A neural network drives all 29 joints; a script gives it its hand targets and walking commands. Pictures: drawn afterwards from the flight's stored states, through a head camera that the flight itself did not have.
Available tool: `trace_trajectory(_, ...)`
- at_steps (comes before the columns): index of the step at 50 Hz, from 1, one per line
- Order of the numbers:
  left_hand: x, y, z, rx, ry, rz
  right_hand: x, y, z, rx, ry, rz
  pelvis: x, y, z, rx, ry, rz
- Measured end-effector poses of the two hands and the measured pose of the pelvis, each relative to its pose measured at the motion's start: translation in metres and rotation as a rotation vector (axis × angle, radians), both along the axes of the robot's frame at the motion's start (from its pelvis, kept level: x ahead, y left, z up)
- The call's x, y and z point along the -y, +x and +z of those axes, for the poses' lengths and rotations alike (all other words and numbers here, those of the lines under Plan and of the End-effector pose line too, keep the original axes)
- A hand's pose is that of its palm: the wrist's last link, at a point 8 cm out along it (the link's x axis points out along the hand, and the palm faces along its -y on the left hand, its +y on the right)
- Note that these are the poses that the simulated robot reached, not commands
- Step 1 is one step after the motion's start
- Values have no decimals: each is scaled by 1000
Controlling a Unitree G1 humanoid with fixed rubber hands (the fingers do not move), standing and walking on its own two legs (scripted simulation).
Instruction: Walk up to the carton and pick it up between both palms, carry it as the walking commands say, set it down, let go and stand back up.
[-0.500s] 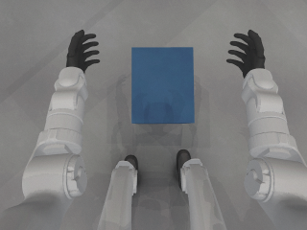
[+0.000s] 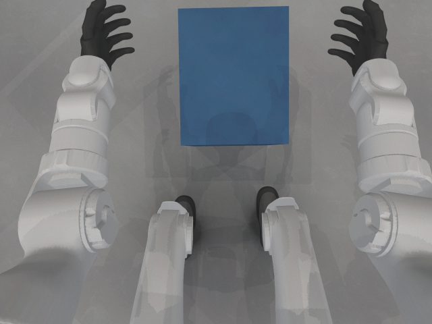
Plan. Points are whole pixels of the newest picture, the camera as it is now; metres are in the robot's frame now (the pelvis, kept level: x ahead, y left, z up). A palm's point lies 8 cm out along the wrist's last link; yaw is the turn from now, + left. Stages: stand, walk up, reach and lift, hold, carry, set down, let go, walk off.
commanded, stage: reach and lift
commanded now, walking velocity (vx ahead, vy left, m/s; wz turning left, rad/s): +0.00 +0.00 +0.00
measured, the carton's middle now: (231, 90) +0.53 -0.03 -0.42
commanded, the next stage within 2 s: none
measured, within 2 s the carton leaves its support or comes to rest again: neither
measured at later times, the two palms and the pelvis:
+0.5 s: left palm (136, 85) +0.52 +0.18 -0.28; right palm (321, 86) +0.51 -0.21 -0.28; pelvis -0.01 +0.00 -0.13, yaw +0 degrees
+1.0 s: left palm (152, 97) +0.52 +0.17 -0.40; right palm (311, 90) +0.52 -0.23 -0.38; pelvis -0.02 +0.00 -0.19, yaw +0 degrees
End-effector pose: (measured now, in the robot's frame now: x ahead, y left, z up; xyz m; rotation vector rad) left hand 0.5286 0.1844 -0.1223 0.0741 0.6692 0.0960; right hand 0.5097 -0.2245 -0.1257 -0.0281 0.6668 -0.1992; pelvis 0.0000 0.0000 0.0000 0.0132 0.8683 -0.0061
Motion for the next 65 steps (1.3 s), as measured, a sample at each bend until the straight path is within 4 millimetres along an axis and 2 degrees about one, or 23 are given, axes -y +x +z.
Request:
trace_trajectory(5,4,10,-42,1,11,-8,4,7,-38,11,-22,-4,1,-1,-32,-5,-1,-2)
trace_trajectory(9,5,6,-75,1,7,-3,9,3,-69,-9,-30,-5,3,3,-52,-16,-1,-4)
trace_trajectory(13,7,0,-106,-6,-1,-17,4,4,-92,3,-16,11,5,4,-69,-12,1,-11)
trace_trajectory(15,2,-5,-120,-31,9,-2,-1,3,-107,-23,-7,15,5,4,-79,-19,1,-14)
trace_trajectory(18,-3,-8,-132,-16,10,10,-10,4,-123,-18,13,20,5,3,-91,-3,3,-12)
trace_trajectory(22,1,-7,-145,6,-4,-6,-15,2,-143,-26,8,21,4,-2,-111,12,0,-3)
trace_trajectory(28,10,-6,-174,-17,6,-21,0,-8,-169,-44,-13,-26,2,-11,-139,61,-11,4)
trace_trajectory(32,14,-7,-200,-44,20,-21,6,-9,-194,-49,-6,-22,1,-17,-154,87,-10,-1)
trace_trajectory(39,19,-7,-240,-65,5,-9,-12,-4,-240,-86,10,18,5,-18,-172,176,-2,13)
trace_trajectory(41,16,-4,-250,-64,-7,11,-15,-2,-247,-93,-11,34,7,-16,-176,193,-4,14)
trace_trajectory(46,7,-6,-275,-59,10,5,-3,12,-250,-39,-49,12,6,-15,-184,253,-19,15)
trace_trajectory(50,10,-9,-277,-58,28,-52,2,10,-255,-35,-21,-10,3,-15,-190,281,-26,20)
trace_trajectory(56,19,4,-249,7,-13,-31,2,-2,-249,-41,5,-20,1,-21,-192,310,-24,17)
trace_trajectory(61,24,3,-241,-51,-16,-12,-5,-7,-241,-71,12,-6,3,-24,-195,281,-20,16)
trace_trajectory(65,24,0,-234,-46,-5,-8,-19,3,-231,-50,28,31,5,-24,-193,260,-11,11)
